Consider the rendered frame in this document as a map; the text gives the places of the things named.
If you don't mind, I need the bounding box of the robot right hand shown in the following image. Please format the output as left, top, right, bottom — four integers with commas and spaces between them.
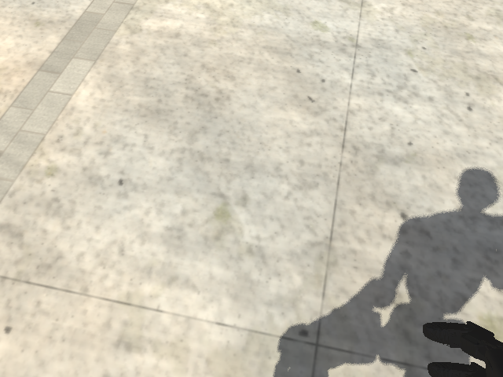
423, 321, 503, 377

